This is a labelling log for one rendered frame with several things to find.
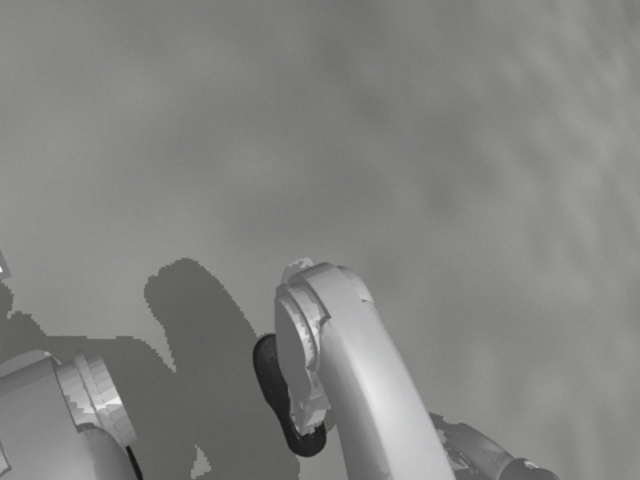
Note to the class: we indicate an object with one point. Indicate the left robot foot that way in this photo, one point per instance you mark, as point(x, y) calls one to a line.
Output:
point(134, 463)

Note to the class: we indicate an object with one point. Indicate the right robot arm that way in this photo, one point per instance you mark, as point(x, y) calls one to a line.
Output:
point(523, 469)

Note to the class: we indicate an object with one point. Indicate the carton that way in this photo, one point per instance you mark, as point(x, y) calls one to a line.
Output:
point(4, 271)

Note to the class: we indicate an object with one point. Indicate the right robot foot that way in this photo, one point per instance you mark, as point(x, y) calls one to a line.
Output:
point(275, 391)

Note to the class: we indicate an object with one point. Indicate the right robot hand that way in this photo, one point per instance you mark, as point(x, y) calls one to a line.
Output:
point(470, 448)

